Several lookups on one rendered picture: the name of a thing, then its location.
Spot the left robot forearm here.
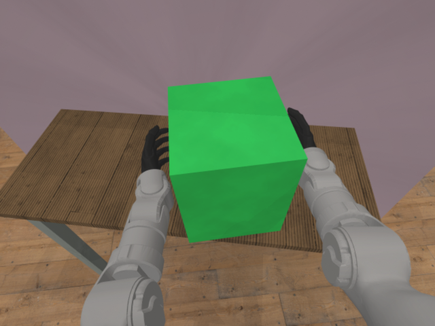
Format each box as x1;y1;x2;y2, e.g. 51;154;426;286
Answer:
80;169;174;326

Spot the right robot forearm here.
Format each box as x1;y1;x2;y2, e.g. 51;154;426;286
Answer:
298;147;411;279

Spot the right robot hand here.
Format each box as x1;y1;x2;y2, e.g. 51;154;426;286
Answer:
288;107;316;149

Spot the robot left upper arm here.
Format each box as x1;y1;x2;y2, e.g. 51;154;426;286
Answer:
81;276;165;326

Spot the left robot hand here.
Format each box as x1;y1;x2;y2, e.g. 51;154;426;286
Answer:
141;125;169;173

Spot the robot right upper arm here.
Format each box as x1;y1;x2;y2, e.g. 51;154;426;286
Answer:
321;226;435;326

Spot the carton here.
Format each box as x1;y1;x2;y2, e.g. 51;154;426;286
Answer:
168;76;308;243

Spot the table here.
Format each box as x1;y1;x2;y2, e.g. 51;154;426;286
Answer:
0;109;381;275

